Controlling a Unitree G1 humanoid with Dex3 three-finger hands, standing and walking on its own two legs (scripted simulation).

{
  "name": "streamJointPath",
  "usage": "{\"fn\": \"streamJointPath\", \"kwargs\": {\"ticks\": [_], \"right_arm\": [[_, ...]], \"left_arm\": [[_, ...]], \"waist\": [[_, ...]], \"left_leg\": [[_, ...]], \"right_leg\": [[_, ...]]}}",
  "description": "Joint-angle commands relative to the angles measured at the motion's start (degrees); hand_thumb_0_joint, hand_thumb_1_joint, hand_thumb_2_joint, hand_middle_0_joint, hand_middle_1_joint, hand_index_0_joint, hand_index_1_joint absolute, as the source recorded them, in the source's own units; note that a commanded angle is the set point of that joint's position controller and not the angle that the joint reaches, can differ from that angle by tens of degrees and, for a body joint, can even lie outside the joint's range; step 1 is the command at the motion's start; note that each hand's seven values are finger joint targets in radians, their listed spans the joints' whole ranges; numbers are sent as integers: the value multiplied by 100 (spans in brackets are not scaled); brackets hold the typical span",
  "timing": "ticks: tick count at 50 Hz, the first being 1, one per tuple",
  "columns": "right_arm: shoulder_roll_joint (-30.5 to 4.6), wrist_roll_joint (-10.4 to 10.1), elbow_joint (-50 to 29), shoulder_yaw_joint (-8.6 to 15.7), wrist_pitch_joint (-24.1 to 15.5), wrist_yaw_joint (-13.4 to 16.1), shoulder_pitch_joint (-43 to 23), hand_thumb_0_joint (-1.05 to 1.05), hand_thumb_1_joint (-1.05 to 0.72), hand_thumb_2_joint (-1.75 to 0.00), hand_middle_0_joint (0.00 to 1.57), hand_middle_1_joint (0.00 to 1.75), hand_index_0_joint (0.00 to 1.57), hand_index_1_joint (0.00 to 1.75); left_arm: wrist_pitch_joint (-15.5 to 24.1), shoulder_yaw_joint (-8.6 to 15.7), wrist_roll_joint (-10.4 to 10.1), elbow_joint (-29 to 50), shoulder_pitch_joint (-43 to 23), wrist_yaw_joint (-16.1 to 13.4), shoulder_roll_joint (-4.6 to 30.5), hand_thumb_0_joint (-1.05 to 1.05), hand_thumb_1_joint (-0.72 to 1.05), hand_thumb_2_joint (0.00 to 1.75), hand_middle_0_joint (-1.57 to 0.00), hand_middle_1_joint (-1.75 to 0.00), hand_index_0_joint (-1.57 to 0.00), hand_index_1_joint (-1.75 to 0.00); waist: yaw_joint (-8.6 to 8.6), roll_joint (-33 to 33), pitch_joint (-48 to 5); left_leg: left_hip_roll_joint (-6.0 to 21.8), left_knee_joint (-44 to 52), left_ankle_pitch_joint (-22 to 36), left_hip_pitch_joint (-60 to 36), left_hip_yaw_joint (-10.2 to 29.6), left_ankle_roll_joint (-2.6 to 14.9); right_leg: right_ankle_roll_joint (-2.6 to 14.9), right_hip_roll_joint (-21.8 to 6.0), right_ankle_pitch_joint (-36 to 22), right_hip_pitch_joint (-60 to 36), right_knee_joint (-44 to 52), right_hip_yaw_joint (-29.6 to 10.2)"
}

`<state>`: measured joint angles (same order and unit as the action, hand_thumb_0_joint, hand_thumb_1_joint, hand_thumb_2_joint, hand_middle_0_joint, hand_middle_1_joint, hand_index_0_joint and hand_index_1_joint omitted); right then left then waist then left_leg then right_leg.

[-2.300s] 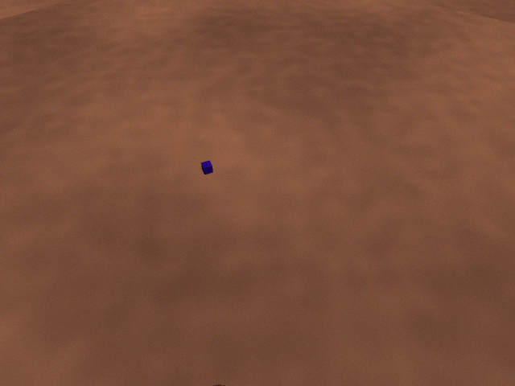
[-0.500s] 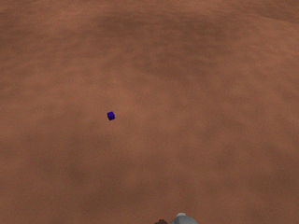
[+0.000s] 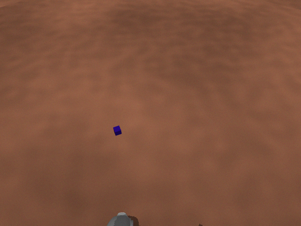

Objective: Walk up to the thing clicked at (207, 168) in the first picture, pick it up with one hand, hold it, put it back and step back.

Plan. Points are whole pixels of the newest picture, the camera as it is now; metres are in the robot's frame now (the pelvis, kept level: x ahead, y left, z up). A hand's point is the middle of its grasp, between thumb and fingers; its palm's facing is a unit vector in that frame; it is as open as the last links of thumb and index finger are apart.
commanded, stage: walk up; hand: left
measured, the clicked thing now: (117, 130) +0.89 +0.29 -0.75
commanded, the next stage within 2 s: none
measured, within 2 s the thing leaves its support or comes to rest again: neither
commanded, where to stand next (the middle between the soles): +0.56 -0.01 m, yaw +1 degrees
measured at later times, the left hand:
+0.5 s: hand (68, 183) +0.28 +0.28 -0.13, palm faces -0.09 -0.93 -0.35, open 7.3 cm
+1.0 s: hand (88, 148) +0.41 +0.25 -0.14, palm faces -0.01 -0.93 -0.36, open 7.3 cm
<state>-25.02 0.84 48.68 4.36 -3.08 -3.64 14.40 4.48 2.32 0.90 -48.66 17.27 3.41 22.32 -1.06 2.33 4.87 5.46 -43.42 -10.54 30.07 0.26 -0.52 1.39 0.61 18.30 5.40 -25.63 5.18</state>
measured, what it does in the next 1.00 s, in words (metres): walks ahead: left foot, then right foot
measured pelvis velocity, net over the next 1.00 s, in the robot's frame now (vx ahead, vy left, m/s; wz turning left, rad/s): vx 0.37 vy -0.02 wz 0.03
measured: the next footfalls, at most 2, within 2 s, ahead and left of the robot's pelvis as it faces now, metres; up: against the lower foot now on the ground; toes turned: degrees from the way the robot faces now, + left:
left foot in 0.08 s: +0.20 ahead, +0.13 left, +0.00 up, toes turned +5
right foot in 0.56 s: +0.37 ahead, -0.15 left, +0.00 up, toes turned -5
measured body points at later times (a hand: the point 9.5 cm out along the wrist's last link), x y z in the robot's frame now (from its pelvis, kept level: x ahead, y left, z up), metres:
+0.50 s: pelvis +0.20 +0.01 +0.00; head +0.21 +0.01 +0.45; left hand +0.28 +0.33 -0.11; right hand +0.23 -0.32 -0.10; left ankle +0.16 +0.13 -0.74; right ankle +0.32 -0.15 -0.71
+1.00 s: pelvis +0.37 -0.02 -0.01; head +0.39 -0.01 +0.44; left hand +0.41 +0.30 -0.12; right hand +0.45 -0.34 -0.11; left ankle +0.48 +0.11 -0.73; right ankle +0.33 -0.14 -0.74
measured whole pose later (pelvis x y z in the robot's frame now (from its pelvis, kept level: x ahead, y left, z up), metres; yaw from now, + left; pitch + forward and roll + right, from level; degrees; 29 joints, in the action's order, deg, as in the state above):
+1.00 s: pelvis +0.37 -0.02 -0.01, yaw +2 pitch -2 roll -2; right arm -23.8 1.2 49.7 3.6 -2.3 -3.9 16.7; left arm 4.5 2.3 1.0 -46.8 20.2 2.7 23.6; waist -1.6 1.4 4.7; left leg 3.9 -35.9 -10.8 24.7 -1.0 0.5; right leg 0.5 -0.8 20.4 6.4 -29.3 6.6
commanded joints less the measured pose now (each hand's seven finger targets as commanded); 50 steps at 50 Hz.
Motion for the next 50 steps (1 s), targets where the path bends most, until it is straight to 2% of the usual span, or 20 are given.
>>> {"fn": "streamJointPath", "kwargs": {"ticks": [1, 4, 5, 6, 7, 8, 10, 11, 13, 21, 27, 28, 30, 31, 33, 35, 37, 41, 46, 50], "right_arm": [[-753, 16, -430, 271, -196, -46, -155, 0, -90, -90, 20, 30, 20, 30], [-1252, 125, 20, 480, -286, 76, 1129, 0, -90, -90, 20, 30, 20, 30], [-1603, 222, 18, 597, -295, 146, 1555, 0, -90, -90, 20, 30, 20, 30], [-1882, 126, -212, 604, -316, 192, 1341, 0, -90, -90, 20, 30, 20, 30], [-1883, -38, -288, 636, -290, 182, 1099, 0, -90, -90, 20, 30, 20, 30], [-1653, -86, -329, 576, -266, 204, 906, 0, -90, -90, 20, 30, 20, 30], [-1283, -137, -426, 340, -307, 271, 660, 0, -90, -90, 20, 30, 20, 30], [-1190, -154, -408, 288, -338, 267, 624, 0, -90, -90, 20, 30, 20, 30], [-1201, -144, -447, 283, -367, 251, 421, 0, -90, -90, 20, 30, 20, 30], [-1448, -63, -552, 351, -360, 188, 415, 0, -90, -90, 20, 30, 20, 30], [-1283, -70, -628, 282, -244, 193, 384, 0, -90, -90, 20, 30, 20, 30], [-996, -73, -623, 176, -235, 197, 605, 0, -90, -90, 20, 30, 20, 30], [-487, -100, -675, -36, -196, 197, 1088, 0, -90, -90, 20, 30, 20, 30], [-1097, -59, -536, 119, -119, 273, 864, 0, -90, -90, 20, 30, 20, 30], [-1201, -124, -382, 169, -107, 268, 559, 0, -90, -90, 20, 30, 20, 30], [-1038, -172, -226, 136, -65, 200, 815, 0, -90, -90, 20, 30, 20, 30], [-932, -127, -164, 147, -14, 150, 950, 0, -90, -90, 20, 30, 20, 30], [-862, -33, -345, 187, 9, 68, 438, 0, -90, -90, 20, 30, 20, 30], [-772, 15, -463, 197, -75, 4, -42, 0, -90, -90, 20, 30, 20, 30], [-856, 46, -246, 280, -179, 35, 599, 0, -90, -90, 20, 30, 20, 30]], "left_arm": [[132, 506, -16, 538, -138, -95, 1662, 0, 90, 90, -20, -30, -20, -30], [70, 341, -47, 585, 74, -135, 1291, 0, 90, 90, -20, -30, -20, -30], [52, 199, -84, 600, 409, -145, 862, 0, 90, 90, -20, -30, -20, -30], [-7, 223, -136, 536, 705, -166, 933, 0, 90, 90, -20, -30, -20, -30], [-60, 351, -99, 398, 554, -255, 1534, 0, 90, 90, -20, -30, -20, -30], [-42, 333, -65, 383, 297, -262, 1622, 0, 90, 90, -20, -30, -20, -30], [-31, 328, -116, 254, 337, -208, 1431, 0, 90, 90, -20, -30, -20, -30], [-69, 326, -154, 175, 446, -171, 1351, 0, 90, 90, -20, -30, -20, -30], [-141, 340, -132, 116, 686, -111, 1282, 0, 90, 90, -20, -30, -20, -30], [-141, 412, -6, 380, -316, 124, 1194, 0, 90, 90, -20, -30, -20, -30], [38, 476, 22, 105, 162, 31, 1180, 0, 90, 90, -20, -30, -20, -30], [111, 571, 28, -29, 645, -35, 1398, 0, 90, 90, -20, -30, -20, -30], [197, 715, 26, 108, 892, -160, 2069, 0, 90, 90, -20, -30, -20, -30], [150, 715, -69, 93, 698, -151, 2156, 0, 90, 90, -20, -30, -20, -30], [110, 606, -160, 163, 501, -191, 1820, 0, 90, 90, -20, -30, -20, -30], [132, 509, -149, 261, 167, -225, 1586, 0, 90, 90, -20, -30, -20, -30], [171, 482, -127, 316, 154, -229, 1523, 0, 90, 90, -20, -30, -20, -30], [178, 506, -50, 530, 142, -217, 1545, 0, 90, 90, -20, -30, -20, -30], [146, 503, -23, 599, 235, -190, 1615, 0, 90, 90, -20, -30, -20, -30], [86, 435, -41, 648, 42, -204, 1577, 0, 90, 90, -20, -30, -20, -30]], "waist": [[-45, -947, -266], [614, 503, -1053], [775, 1566, -1341], [571, 1498, -1267], [586, 968, -1169], [544, 553, -836], [320, 257, -443], [197, 292, -261], [70, 536, -228], [260, 607, 299], [-109, 42, -284], [-313, -646, -732], [-284, -2098, -836], [-350, -1605, -537], [-247, -999, 3], [36, -1112, -115], [55, -1155, -232], [-42, -1057, -68], [-180, -1064, 15], [323, -530, -420]], "left_leg": [[-34, 1016, 400, -1158, -254, 177], [-284, 1529, -144, -3270, -284, 472], [713, 1875, -1061, -3988, 1184, 769], [1819, 2737, -1962, -4154, 3669, 1203], [2083, 2777, -1947, -3954, 3974, 1667], [1918, 2761, -1148, -3523, 3400, 1653], [1291, 2614, 972, -2829, 1663, 1013], [1091, 2626, 1446, -2372, 1123, 845], [928, 2735, 1208, -2032, 678, 1017], [912, 3234, -1221, -1584, 462, 1264], [800, 1643, 317, -1552, 240, 982], [414, 378, 768, -1417, -103, 811], [-722, -1881, -1871, 499, -283, 301], [-476, -2287, -1959, 656, 53, 295], [-249, -2282, -1455, 490, 593, 281], [-200, -1799, -1018, 169, 480, 268], [-322, -1645, -632, -108, 336, 207], [-157, -623, -491, 92, 221, 21], [-38, 547, 18, -454, -83, 59], [-287, 1260, 198, -2098, -346, 258]], "right_leg": [[981, -1534, -1332, 665, 617, -892], [623, -852, -1609, 1360, -1847, -300], [371, -347, -218, 2327, -3232, -108], [223, 315, 1230, 3316, -3946, -455], [297, -96, 1258, 3360, -4417, -917], [257, -252, 967, 3390, -4576, -1055], [173, -384, 331, 2903, -4117, -1298], [128, -440, 192, 2616, -3899, -1214], [-4, -438, -76, 2306, -3691, -901], [-137, -775, -862, 2167, -1489, -543], [47, -311, -895, 526, -432, -155], [137, -268, -646, -327, -166, -314], [794, -2284, 515, -1221, 1005, -3657], [1200, -2564, 579, -794, 1112, -4105], [1062, -2134, -364, 26, 1152, -3034], [722, -1555, -1270, 127, 948, -1827], [776, -1339, -1972, 271, 881, -1288], [1150, -1547, -1419, 363, 1062, -1046], [1107, -1616, -1069, 579, 857, -906], [829, -1491, -1214, 1116, -278, -693]]}}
